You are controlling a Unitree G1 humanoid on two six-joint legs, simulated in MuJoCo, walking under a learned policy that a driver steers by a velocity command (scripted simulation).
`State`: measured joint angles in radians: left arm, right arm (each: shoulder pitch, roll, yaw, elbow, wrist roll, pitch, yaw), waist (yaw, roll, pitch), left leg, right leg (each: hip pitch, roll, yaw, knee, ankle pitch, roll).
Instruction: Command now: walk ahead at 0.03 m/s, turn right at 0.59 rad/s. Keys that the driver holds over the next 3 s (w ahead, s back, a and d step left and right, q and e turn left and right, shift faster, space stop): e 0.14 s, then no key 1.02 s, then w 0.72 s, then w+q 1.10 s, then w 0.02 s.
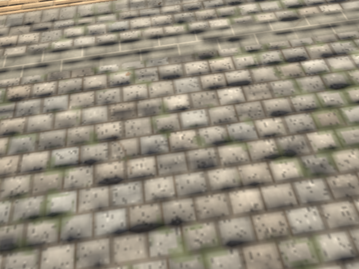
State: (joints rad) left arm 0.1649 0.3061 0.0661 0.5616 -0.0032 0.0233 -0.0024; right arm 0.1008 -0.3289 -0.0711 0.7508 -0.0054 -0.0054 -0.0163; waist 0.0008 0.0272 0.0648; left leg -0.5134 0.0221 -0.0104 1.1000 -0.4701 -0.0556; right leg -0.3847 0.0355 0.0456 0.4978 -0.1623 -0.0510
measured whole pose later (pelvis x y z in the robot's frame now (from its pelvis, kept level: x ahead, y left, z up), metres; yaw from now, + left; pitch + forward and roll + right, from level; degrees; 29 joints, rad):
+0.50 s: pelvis +0.02 +0.04 +0.00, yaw -11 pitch +1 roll -1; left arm 0.19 0.31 0.08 0.64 0.00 0.05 0.03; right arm 0.17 -0.24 -0.04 0.76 -0.01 -0.01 -0.01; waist -0.02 -0.04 0.03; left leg -0.24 0.00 -0.02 0.47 -0.24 0.01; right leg -0.39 0.03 0.11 0.87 -0.46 0.09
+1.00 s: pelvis +0.01 +0.01 +0.00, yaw -11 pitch -2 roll +0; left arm 0.23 0.21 0.02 0.75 0.01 0.00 0.02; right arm 0.19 -0.25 -0.04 0.90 -0.01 0.00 -0.02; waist -0.02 0.00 0.03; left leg -0.22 0.03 -0.03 0.51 -0.26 -0.05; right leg -0.19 0.02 0.06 0.54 -0.32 -0.01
